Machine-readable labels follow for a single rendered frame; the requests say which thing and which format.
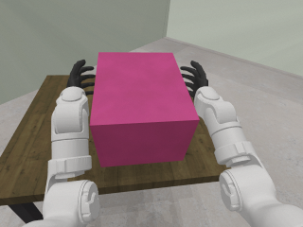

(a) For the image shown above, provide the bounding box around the robot left hand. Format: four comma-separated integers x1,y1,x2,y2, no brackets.
66,60,95,96

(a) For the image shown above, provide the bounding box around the table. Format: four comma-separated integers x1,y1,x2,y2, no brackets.
0,75,231,224

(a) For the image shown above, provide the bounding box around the robot left forearm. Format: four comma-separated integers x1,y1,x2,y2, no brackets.
43,86,92,218

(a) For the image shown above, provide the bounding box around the left robot upper arm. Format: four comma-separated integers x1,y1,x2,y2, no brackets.
22,180,100,227

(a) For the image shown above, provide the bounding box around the robot right hand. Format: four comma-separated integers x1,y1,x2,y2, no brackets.
180,61,208,100

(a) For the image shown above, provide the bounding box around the carton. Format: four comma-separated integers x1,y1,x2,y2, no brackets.
89,52,200,167

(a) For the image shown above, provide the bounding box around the robot right forearm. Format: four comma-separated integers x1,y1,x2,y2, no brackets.
193,86,277,198

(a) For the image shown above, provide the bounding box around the right robot upper arm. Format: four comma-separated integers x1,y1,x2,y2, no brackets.
219,164,303,227

